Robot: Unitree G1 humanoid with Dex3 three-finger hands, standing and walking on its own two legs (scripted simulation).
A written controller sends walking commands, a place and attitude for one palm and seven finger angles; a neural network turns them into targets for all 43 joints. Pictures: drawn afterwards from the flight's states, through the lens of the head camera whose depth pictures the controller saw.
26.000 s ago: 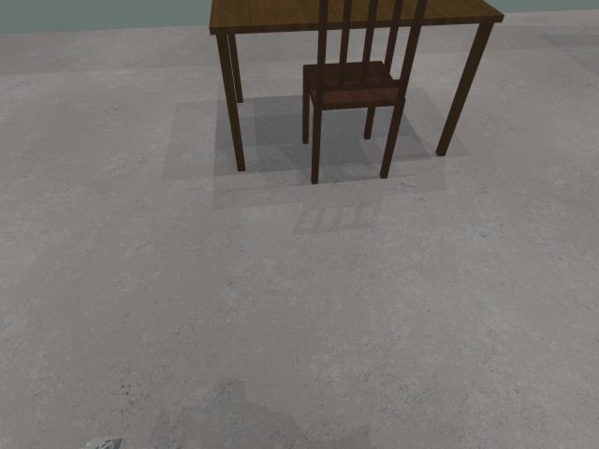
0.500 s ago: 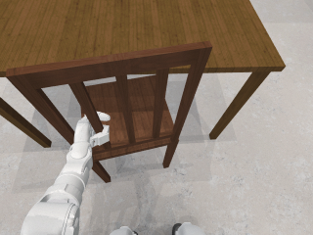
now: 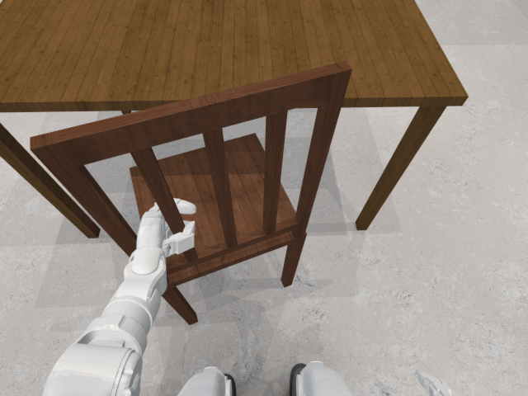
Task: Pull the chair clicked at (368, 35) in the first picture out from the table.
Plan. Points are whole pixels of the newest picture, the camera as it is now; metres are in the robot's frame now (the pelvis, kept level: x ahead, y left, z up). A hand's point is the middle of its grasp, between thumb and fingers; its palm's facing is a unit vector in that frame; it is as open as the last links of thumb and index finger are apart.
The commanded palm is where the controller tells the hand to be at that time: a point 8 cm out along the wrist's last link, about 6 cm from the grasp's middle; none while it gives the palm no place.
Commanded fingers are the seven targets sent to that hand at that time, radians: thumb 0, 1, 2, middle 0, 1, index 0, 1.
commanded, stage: step backward, pulling the chair out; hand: left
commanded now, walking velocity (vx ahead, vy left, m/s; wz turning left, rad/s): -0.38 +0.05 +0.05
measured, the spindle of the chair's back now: (224, 200) +0.43 +0.08 -0.03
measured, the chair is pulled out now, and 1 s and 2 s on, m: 0.15 0.20 0.40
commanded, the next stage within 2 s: none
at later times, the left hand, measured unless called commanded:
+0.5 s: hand (184, 255) +0.34 +0.14 -0.06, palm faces +0.07 -0.98 -0.17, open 5.4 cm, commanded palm +0.34 +0.19 -0.05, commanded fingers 0.00 0.90 0.90 -0.50 -1.45 -0.50 -1.45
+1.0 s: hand (185, 264) +0.32 +0.14 -0.05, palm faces +0.06 -0.98 -0.18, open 5.5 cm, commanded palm +0.31 +0.18 -0.05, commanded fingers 0.00 0.90 0.90 -0.50 -1.45 -0.50 -1.45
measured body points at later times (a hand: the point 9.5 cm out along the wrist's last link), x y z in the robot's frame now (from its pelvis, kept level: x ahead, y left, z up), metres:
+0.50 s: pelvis -0.03 +0.00 -0.01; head +0.04 -0.01 +0.44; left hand +0.33 +0.19 -0.04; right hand +0.05 -0.25 -0.14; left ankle +0.05 +0.12 -0.72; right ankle +0.06 -0.13 -0.72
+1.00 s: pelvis -0.06 -0.01 +0.00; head +0.03 -0.01 +0.44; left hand +0.31 +0.19 -0.04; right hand +0.03 -0.26 -0.13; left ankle -0.04 +0.14 -0.72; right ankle +0.03 -0.12 -0.72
